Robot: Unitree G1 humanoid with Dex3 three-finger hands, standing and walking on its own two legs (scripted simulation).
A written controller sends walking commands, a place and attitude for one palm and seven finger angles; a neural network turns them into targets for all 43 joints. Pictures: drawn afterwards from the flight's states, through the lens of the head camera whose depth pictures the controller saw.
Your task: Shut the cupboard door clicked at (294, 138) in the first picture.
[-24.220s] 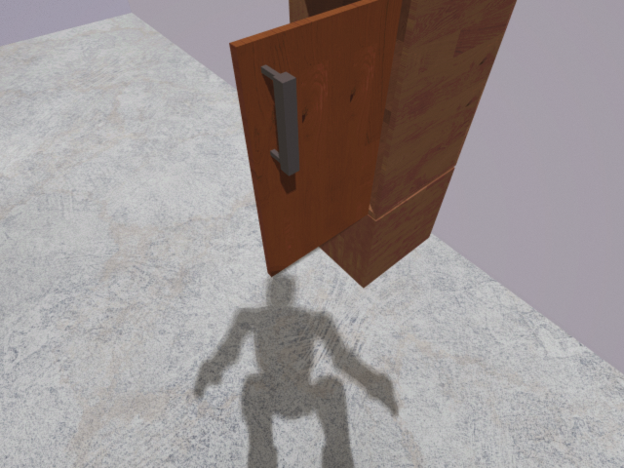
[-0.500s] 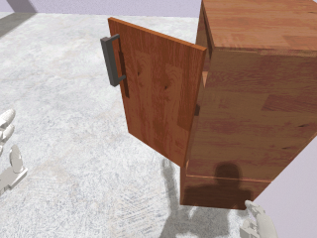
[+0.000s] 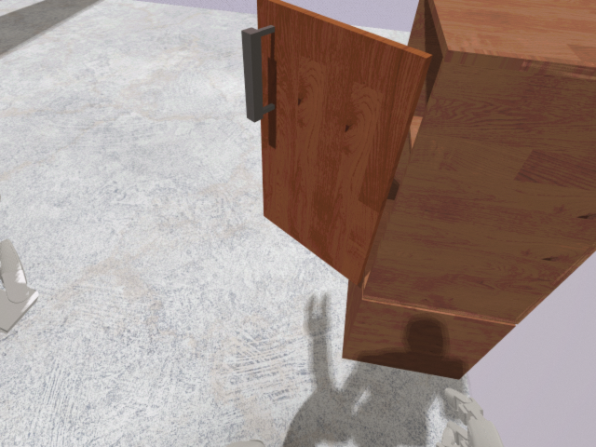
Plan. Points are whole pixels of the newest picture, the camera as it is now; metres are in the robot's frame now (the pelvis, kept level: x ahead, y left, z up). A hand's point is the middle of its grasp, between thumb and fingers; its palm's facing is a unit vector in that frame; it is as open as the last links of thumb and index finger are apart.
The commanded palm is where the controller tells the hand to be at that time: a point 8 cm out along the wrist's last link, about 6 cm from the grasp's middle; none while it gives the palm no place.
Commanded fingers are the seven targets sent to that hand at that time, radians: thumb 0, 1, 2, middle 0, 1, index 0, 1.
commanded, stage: step back with the hand held close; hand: left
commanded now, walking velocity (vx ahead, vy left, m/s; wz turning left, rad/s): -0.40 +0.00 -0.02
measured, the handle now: (261, 75) +0.75 +0.14 +0.14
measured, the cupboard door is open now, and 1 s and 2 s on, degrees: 57 57 57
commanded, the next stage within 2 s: stop stepping back and stand still in 0.44 s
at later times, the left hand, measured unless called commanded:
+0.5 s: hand out of the picture +0.14 +0.28 +0.21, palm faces +0.41 -0.80 -0.43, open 7.4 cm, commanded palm +0.09 +0.31 +0.20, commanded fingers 0.00 0.90 0.90 -0.20 -0.30 -0.20 -0.30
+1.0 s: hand out of the picture +0.06 +0.31 +0.19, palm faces +0.47 -0.82 -0.33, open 7.4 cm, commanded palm +0.00 +0.34 +0.20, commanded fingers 0.00 0.90 0.90 -0.20 -0.30 -0.20 -0.30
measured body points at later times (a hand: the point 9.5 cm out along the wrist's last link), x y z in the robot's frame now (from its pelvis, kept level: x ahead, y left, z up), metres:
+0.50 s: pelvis -0.07 +0.02 +0.02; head -0.06 +0.05 +0.47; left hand +0.11 +0.32 +0.23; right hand +0.09 -0.20 -0.06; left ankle -0.02 +0.13 -0.72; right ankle -0.12 -0.10 -0.70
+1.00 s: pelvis -0.16 +0.05 +0.02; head -0.20 +0.08 +0.47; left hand +0.03 +0.35 +0.21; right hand -0.06 -0.21 -0.05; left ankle -0.13 +0.14 -0.72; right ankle -0.18 -0.07 -0.70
